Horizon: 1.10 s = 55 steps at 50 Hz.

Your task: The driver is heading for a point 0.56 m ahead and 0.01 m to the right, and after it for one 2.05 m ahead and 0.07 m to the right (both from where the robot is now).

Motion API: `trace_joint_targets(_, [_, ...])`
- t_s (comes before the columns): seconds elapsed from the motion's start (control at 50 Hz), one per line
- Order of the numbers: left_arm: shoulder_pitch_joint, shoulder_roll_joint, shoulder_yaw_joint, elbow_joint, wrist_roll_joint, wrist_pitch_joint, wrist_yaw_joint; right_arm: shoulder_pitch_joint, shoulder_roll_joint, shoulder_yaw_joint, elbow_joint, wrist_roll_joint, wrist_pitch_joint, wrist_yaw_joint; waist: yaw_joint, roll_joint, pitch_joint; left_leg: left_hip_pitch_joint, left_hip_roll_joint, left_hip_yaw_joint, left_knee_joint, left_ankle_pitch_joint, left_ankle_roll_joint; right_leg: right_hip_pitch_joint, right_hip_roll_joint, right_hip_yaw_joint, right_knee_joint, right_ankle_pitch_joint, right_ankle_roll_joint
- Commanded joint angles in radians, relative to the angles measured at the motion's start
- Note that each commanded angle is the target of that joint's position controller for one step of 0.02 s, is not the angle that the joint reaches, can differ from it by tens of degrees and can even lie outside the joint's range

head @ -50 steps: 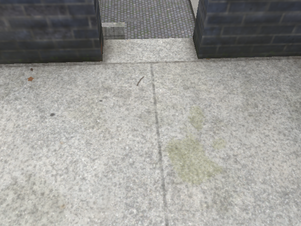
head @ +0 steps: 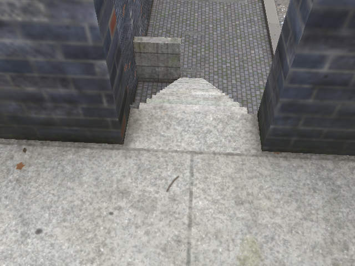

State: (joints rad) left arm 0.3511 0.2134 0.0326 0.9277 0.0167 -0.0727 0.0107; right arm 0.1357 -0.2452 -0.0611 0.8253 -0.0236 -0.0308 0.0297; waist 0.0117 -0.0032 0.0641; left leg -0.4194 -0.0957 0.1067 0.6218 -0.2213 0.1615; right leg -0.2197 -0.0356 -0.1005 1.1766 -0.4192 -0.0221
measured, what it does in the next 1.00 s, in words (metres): walks ahead: right foot, then left foot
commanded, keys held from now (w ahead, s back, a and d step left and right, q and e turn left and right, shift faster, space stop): w+q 0.12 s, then w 0.38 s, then no key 0.50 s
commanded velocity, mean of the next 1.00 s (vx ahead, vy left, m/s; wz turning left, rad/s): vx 0.35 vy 0.00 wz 0.19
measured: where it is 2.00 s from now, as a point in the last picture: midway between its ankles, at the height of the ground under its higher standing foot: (177, 246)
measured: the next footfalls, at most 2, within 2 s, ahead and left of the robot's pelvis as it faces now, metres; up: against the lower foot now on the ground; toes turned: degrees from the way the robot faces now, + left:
right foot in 0.46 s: +0.45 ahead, -0.09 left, +0.00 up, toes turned +8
left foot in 0.92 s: +0.53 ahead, +0.12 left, +0.00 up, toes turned +11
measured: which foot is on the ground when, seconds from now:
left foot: down 0.00-0.48, up 0.50-0.90, down 0.92-1.00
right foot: up 0.00-0.44, down 0.46-1.00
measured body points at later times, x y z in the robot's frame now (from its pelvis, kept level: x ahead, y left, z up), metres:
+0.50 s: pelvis +0.29 -0.03 +0.00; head +0.32 -0.03 +0.45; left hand +0.44 +0.24 -0.09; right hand +0.29 -0.31 -0.13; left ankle +0.08 +0.03 -0.69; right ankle +0.41 -0.10 -0.72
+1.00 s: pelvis +0.45 +0.01 +0.02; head +0.46 +0.02 +0.47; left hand +0.42 +0.24 -0.14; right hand +0.59 -0.20 -0.11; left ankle +0.49 +0.11 -0.72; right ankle +0.41 -0.10 -0.72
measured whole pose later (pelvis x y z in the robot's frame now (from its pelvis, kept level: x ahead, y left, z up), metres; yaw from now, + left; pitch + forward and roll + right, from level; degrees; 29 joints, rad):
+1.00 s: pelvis +0.45 +0.01 +0.02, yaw +10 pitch -1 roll -1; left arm 0.32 0.19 0.00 0.99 0.01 -0.05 0.02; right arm 0.17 -0.18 0.00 0.96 -0.01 -0.05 -0.04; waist 0.04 -0.02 0.04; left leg -0.31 -0.02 0.03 0.49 -0.17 0.05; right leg -0.12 0.03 -0.05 0.46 -0.33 -0.04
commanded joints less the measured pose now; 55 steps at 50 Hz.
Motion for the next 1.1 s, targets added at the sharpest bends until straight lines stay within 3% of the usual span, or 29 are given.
trace_joint_targets(0.02, [-0.071,0.129,0.024,-0.136,-0.004,-0.043,-0.009,0.171,-0.152,-0.048,0.008,0.016,0.005,-0.022,-0.038,-0.045,-0.06,0.397,0.347,-0.539,-0.378,0.165,0.181,-0.477,-0.054,0.137,0.122,0.106,0.0])
trace_joint_targets(0.06, [-0.036,0.111,0.02,-0.131,0.029,-0.005,-0.011,0.128,-0.116,-0.034,-0.002,0.024,-0.011,-0.026,0.015,-0.027,-0.053,0.27,0.266,-0.416,-0.397,0.295,0.141,-0.361,-0.078,0.14,0.021,0.116,0.029])
trace_joint_targets(0.1, [-0.042,0.096,0.019,-0.144,0.036,0.026,-0.018,0.154,-0.134,-0.036,0.003,0.028,-0.03,-0.022,0.025,-0.008,-0.064,0.237,0.226,-0.367,-0.401,0.387,0.138,-0.347,-0.075,0.119,-0.037,0.13,0.053])
trace_joint_targets(0.14, [-0.103,0.092,0.017,-0.171,0.033,0.036,-0.023,0.19,-0.155,-0.04,0.008,0.026,-0.036,-0.022,0.011,0.014,-0.05,0.232,0.204,-0.341,-0.417,0.395,0.119,-0.387,-0.076,0.1,-0.12,0.204,0.069])
trace_joint_targets(0.26, [-0.311,0.098,0.009,-0.23,0.019,0.036,-0.028,0.327,-0.143,-0.029,0.043,0.022,-0.042,-0.028,-0.079,0.063,-0.025,0.387,0.202,-0.328,-0.424,0.431,0.021,-0.475,-0.062,0.085,-0.408,0.423,0.062])
trace_joint_targets(0.36, [-0.435,0.105,0.0,-0.276,0.01,0.02,-0.038,0.375,-0.15,-0.022,0.062,0.006,-0.045,-0.042,-0.112,0.078,0.008,0.501,0.245,-0.339,-0.387,0.503,0.031,-0.457,-0.019,0.064,-0.568,0.409,0.016])
trace_joint_targets(0.42, [-0.312,0.139,0.014,-0.251,0.01,0.011,-0.034,0.312,-0.182,-0.028,0.059,0.003,-0.055,-0.047,-0.036,0.097,-0.022,0.475,0.259,-0.324,-0.296,0.747,-0.002,-0.228,0.036,0.055,-0.65,0.317,-0.04])
trace_joint_targets(0.44, [-0.194,0.162,0.024,-0.212,0.006,0.007,-0.025,0.288,-0.206,-0.035,0.06,0.001,-0.06,-0.045,0.016,0.096,-0.077,0.468,0.244,-0.312,-0.19,0.858,-0.017,-0.096,0.069,0.039,-0.672,0.266,-0.059])
trace_joint_targets(0.46, [-0.027,0.191,0.038,-0.167,0.011,-0.002,-0.011,0.275,-0.205,-0.036,0.065,0.004,-0.064,-0.043,0.093,0.054,-0.16,0.406,0.2,-0.269,0.003,0.819,-0.031,0.105,0.049,0.061,-0.718,0.282,-0.091])
trace_joint_targets(0.48, [0.145,0.263,0.055,-0.147,0.036,-0.007,0.007,0.288,-0.141,-0.016,0.041,0.01,-0.068,-0.039,0.148,-0.058,-0.294,0.24,0.138,-0.221,0.304,0.511,-0.044,0.342,-0.167,0.287,-0.735,0.141,-0.14])
trace_joint_targets(0.5, [0.141,0.341,0.074,-0.135,0.056,-0.007,-0.003,0.436,-0.062,-0.001,0.05,0.044,-0.065,-0.033,0.066,-0.316,-0.355,-0.104,-0.055,-0.144,0.63,-0.255,-0.083,0.524,-0.405,0.812,-0.867,0.048,-0.293])
trace_joint_targets(0.52, [0.056,0.239,0.055,-0.143,0.019,-0.001,-0.016,0.37,-0.141,-0.009,0.07,0.004,-0.062,-0.036,0.043,-0.141,-0.237,-0.176,0.013,-0.232,0.671,-0.258,-0.067,0.394,-0.367,0.845,-0.935,0.055,-0.267])
trace_joint_targets(0.54, [-0.051,0.172,0.039,-0.165,0.009,-0.004,-0.026,0.289,-0.138,-0.009,0.059,0.018,-0.06,-0.032,0.014,-0.048,-0.134,-0.151,0.052,-0.22,0.678,-0.163,-0.07,0.261,-0.33,0.632,-0.911,0.288,-0.252])
trace_joint_targets(0.56, [-0.082,0.134,0.028,-0.162,0.011,-0.011,-0.032,0.251,-0.117,0.0,0.051,0.017,-0.06,-0.03,0.002,0.007,-0.109,-0.118,0.075,-0.207,0.648,-0.13,-0.082,0.186,-0.288,0.499,-0.9,0.574,-0.237])
trace_joint_targets(0.58, [-0.078,0.111,0.018,-0.149,0.007,-0.018,-0.031,0.24,-0.109,0.0,0.053,0.009,-0.05,-0.028,-0.015,-0.015,-0.095,-0.094,0.096,-0.195,0.617,-0.132,-0.093,0.145,-0.248,0.386,-0.891,0.789,-0.214])
trace_joint_targets(0.62, [-0.046,0.091,0.005,-0.108,0.003,-0.03,-0.037,0.263,-0.09,0.001,0.067,-0.004,-0.036,-0.021,-0.035,-0.069,-0.102,-0.044,0.097,-0.168,0.557,-0.121,-0.111,0.098,-0.203,0.26,-0.9,0.996,-0.182])
trace_joint_targets(0.68, [-0.029,0.118,0.004,-0.082,-0.001,-0.035,-0.036,0.251,-0.075,0.005,0.072,-0.007,-0.022,-0.014,-0.055,-0.097,-0.114,-0.041,0.091,-0.125,0.482,-0.055,-0.136,0.076,-0.166,0.169,-0.909,1.124,-0.186])
trace_joint_targets(0.78, [-0.014,0.117,-0.003,-0.032,0.008,-0.022,-0.029,0.094,-0.029,0.037,0.052,-0.003,-0.009,-0.018,-0.023,-0.123,-0.103,0.049,0.111,-0.08,0.115,0.095,-0.151,0.044,-0.113,0.087,-0.905,0.996,-0.155])
trace_joint_targets(0.82, [0.03,0.121,-0.002,0.0,-0.003,-0.021,-0.022,0.073,-0.031,0.043,0.056,0.01,-0.004,-0.034,-0.005,-0.117,-0.104,0.076,0.106,-0.076,0.049,0.108,-0.148,0.066,-0.137,0.12,-0.887,0.93,-0.169])
trace_joint_targets(0.88, [0.011,0.114,0.0,0.016,-0.005,-0.009,-0.016,0.082,-0.04,0.042,0.075,0.006,-0.013,-0.05,-0.018,-0.085,-0.075,0.144,0.107,-0.082,-0.073,0.089,-0.124,0.052,-0.168,0.173,-0.835,0.777,-0.166])
trace_joint_targets(0.9, [0.004,0.103,-0.003,0.021,-0.018,-0.005,-0.008,0.119,-0.03,0.042,0.098,0.002,-0.026,-0.058,-0.033,-0.053,-0.068,0.215,0.107,-0.083,-0.165,0.131,-0.112,0.035,-0.16,0.185,-0.803,0.701,-0.145])
trace_joint_targets(0.92, [0.008,0.089,-0.009,0.016,-0.01,-0.006,-0.001,0.143,-0.054,0.038,0.119,0.001,-0.035,-0.068,-0.027,0.007,-0.052,0.286,0.156,-0.145,-0.251,0.295,-0.105,0.006,-0.141,0.194,-0.763,0.651,-0.104])
trace_joint_targets(0.94, [0.061,0.074,-0.012,0.016,-0.001,-0.007,0.003,0.18,-0.103,0.029,0.128,-0.001,-0.044,-0.076,0.004,0.065,-0.104,0.397,0.279,-0.241,-0.206,0.639,-0.087,-0.031,-0.085,0.164,-0.721,0.443,-0.064])
trace_joint_targets(0.96, [0.176,-0.011,-0.031,0.062,-0.017,0.009,0.008,0.125,-0.101,0.032,0.124,0.021,-0.035,-0.077,0.06,0.157,-0.148,0.383,0.363,-0.299,-0.169,0.826,0.019,-0.009,-0.006,0.108,-0.707,0.115,-0.036])
trace_joint_targets(0.98, [0.169,0.01,-0.03,0.094,-0.009,0.032,0.019,0.095,-0.048,0.044,0.112,0.028,-0.029,-0.074,0.037,0.127,-0.15,0.315,0.375,-0.328,-0.194,0.74,0.043,0.05,0.008,0.101,-0.72,0.046,-0.019])
trace_joint_targets(1.0, [0.13,0.026,-0.027,0.092,0.002,0.05,0.027,0.057,-0.036,0.049,0.105,0.031,-0.028,-0.074,0.037,0.098,-0.117,0.255,0.348,-0.32,-0.225,0.601,0.02,0.072,0.006,0.113,-0.755,0.079,-0.014])
trace_joint_targets(1.02, [0.106,0.062,-0.014,0.098,0.008,0.061,0.032,0.055,-0.028,0.052,0.114,0.02,-0.027,-0.072,0.03,0.092,-0.107,0.237,0.303,-0.302,-0.244,0.484,-0.003,0.089,0.007,0.122,-0.769,0.106,-0.011])
trace_joint_targets(1.06, [0.067,0.058,-0.016,0.099,0.006,0.076,0.032,0.068,-0.036,0.049,0.139,0.026,-0.028,-0.079,0.024,0.093,-0.074,0.219,0.251,-0.264,-0.266,0.335,-0.045,0.091,-0.016,0.142,-0.803,0.168,-0.012])
trace_joint_targets(1.1, [0.068,0.037,-0.023,0.121,0.002,0.079,0.037,0.084,-0.033,0.046,0.159,0.029,-0.028,-0.08,0.016,0.051,-0.067,0.249,0.237,-0.252,-0.265,0.328,-0.056,0.087,-0.025,0.147,-0.821,0.199,-0.012])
